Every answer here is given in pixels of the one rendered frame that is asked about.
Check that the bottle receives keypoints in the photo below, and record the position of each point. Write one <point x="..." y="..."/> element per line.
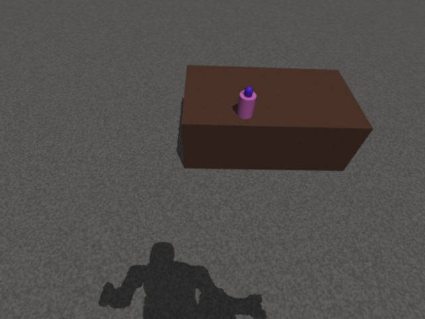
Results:
<point x="246" y="103"/>

